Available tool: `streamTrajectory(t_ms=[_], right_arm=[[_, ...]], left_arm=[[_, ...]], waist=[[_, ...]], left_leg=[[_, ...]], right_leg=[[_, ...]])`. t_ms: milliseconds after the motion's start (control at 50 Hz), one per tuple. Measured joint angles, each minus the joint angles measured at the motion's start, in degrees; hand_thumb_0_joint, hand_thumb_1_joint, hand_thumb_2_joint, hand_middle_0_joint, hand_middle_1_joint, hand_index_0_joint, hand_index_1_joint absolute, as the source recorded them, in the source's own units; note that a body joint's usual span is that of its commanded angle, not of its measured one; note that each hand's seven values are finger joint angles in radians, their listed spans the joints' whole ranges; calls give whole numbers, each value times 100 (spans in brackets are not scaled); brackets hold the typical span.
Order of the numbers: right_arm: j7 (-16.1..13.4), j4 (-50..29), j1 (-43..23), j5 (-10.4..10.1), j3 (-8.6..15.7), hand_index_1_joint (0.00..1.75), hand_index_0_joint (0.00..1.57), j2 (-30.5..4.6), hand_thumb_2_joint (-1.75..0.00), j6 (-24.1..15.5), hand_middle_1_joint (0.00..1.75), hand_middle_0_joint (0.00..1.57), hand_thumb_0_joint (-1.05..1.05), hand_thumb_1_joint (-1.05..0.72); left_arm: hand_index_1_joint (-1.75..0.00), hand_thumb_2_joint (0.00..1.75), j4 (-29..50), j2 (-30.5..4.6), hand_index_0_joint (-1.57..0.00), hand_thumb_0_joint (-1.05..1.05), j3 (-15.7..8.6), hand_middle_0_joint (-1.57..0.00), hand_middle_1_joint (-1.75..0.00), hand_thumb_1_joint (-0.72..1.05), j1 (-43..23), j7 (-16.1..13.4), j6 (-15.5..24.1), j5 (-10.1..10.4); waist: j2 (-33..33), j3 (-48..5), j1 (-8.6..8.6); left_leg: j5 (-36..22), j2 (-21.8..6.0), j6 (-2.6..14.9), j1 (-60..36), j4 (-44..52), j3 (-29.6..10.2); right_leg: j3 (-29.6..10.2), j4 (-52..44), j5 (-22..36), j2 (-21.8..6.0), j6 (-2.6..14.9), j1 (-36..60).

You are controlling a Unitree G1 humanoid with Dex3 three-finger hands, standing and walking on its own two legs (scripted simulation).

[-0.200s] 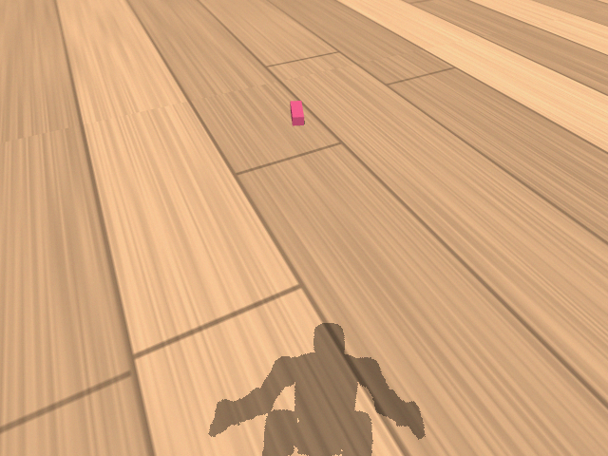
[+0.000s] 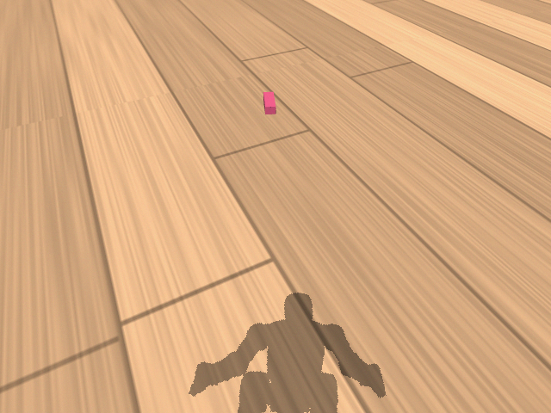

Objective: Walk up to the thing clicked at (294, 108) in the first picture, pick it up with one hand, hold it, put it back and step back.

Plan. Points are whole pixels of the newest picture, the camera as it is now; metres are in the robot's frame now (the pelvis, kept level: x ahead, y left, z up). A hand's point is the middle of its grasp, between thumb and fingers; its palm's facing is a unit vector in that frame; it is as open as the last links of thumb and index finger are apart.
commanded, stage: stand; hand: left
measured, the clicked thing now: (269, 102) +2.19 +0.06 -0.75
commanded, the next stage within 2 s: walk up in 0.92 s
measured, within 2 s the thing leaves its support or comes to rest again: neither
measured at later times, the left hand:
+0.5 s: hand out of the picture +0.08 +0.25 -0.16, palm faces -0.04 -0.94 -0.33, open 7.4 cm
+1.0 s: hand out of the picture +0.08 +0.26 -0.15, palm faces -0.10 -0.93 -0.34, open 7.4 cm
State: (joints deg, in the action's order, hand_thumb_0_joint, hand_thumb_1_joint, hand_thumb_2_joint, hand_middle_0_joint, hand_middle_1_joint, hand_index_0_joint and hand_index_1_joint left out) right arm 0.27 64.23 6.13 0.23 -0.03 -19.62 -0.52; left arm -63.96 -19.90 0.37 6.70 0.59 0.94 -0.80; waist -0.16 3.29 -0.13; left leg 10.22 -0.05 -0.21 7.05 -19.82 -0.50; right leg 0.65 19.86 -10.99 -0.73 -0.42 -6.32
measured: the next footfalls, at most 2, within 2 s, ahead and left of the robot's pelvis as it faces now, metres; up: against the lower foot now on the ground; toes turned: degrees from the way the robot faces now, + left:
right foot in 1.22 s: +0.11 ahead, -0.18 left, +0.00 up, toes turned -26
left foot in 1.64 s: +0.56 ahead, +0.04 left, +0.00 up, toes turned -29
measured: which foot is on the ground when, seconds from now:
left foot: down 0.00-1.00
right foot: down 0.00-1.00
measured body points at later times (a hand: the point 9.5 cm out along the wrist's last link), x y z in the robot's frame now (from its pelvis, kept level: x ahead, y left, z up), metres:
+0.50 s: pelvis +0.01 +0.00 +0.00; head +0.02 +0.00 +0.45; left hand +0.08 +0.30 -0.13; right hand +0.08 -0.30 -0.13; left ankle +0.01 +0.12 -0.75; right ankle +0.00 -0.12 -0.75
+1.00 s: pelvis +0.02 +0.00 +0.00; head +0.02 -0.01 +0.44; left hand +0.09 +0.31 -0.13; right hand +0.10 -0.31 -0.13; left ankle +0.00 +0.12 -0.74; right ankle +0.00 -0.12 -0.75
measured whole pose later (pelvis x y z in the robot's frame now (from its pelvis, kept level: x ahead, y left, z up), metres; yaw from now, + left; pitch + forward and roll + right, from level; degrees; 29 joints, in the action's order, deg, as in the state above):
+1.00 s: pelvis +0.02 +0.00 +0.00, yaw -4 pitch +0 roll +1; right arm 4.3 58.7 5.7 1.7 2.8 -21.6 -0.7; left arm -60.8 -20.8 -1.0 11.5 2.6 1.4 -1.0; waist 0.3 1.3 -0.3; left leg 23.7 0.0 2.6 10.3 -27.5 3.1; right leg -3.7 27.0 -16.9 -0.2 0.1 -11.4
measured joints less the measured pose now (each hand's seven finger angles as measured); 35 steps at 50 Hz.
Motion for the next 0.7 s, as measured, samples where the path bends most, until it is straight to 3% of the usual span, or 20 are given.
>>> streamTrajectory(t_ms=[700], right_arm=[[-21, 31, 15, -4, -7, 30, 20, -20, -89, 5, 30, 21, 0, -90]], left_arm=[[-30, 90, 6, -4, -21, 0, 6, -20, -30, 90, -29, -8, -10, 15]], waist=[[2, 4, 20]], left_leg=[[47, 6, -7, -86, 81, -19]], right_leg=[[21, -71, -59, -8, 2, 90]])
